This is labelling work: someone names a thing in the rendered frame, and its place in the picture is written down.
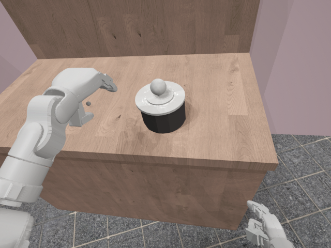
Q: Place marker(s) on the robot left forearm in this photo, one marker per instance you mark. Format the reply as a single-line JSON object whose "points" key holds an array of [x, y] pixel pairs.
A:
{"points": [[40, 139]]}

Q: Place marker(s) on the knob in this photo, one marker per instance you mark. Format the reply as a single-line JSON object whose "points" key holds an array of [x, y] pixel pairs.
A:
{"points": [[158, 86]]}

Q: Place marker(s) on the left robot hand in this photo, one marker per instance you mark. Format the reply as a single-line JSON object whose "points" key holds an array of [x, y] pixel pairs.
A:
{"points": [[83, 82]]}

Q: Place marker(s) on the right robot hand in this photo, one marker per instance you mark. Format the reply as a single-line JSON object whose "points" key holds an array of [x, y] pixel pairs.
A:
{"points": [[263, 233]]}

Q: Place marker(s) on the table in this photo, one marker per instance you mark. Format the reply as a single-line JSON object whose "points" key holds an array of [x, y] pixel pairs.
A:
{"points": [[201, 174]]}

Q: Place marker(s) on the pot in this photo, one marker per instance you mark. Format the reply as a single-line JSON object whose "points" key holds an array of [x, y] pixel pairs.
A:
{"points": [[165, 123]]}

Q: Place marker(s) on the robot left upper arm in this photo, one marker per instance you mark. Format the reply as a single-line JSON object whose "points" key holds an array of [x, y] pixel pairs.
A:
{"points": [[15, 228]]}

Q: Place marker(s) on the robot right forearm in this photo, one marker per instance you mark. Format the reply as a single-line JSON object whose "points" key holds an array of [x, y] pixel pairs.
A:
{"points": [[280, 243]]}

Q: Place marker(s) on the lid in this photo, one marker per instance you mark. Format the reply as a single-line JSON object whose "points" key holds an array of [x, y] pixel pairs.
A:
{"points": [[157, 105]]}

